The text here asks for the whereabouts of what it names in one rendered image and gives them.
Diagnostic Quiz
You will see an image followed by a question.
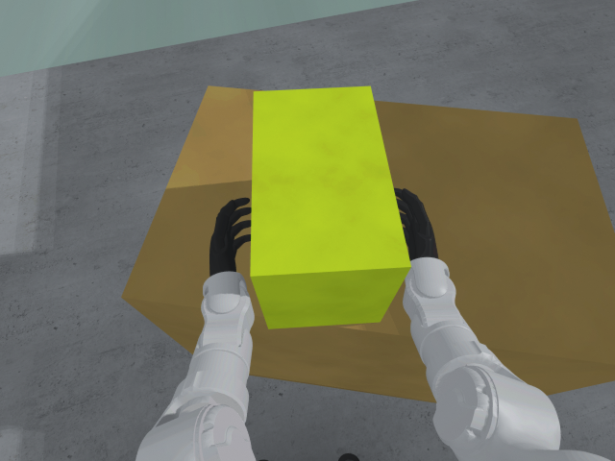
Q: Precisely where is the carton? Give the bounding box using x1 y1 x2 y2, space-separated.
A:
250 86 411 329

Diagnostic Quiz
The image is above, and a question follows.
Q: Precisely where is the robot left upper arm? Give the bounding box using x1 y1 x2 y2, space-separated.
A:
136 403 256 461

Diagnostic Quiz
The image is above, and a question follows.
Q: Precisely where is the left robot hand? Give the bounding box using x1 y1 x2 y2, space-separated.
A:
209 198 252 277

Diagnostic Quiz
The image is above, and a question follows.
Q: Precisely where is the right robot forearm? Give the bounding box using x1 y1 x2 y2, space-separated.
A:
403 257 561 446

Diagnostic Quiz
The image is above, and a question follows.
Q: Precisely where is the right robot hand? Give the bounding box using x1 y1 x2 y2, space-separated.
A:
394 188 438 261

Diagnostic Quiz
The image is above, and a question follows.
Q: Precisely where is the pedestal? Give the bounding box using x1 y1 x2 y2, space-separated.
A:
121 85 615 403

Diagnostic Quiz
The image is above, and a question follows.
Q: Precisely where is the robot right upper arm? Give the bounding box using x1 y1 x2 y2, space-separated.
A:
433 366 611 461

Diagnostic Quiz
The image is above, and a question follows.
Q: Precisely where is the left robot forearm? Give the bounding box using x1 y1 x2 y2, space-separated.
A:
135 272 255 460

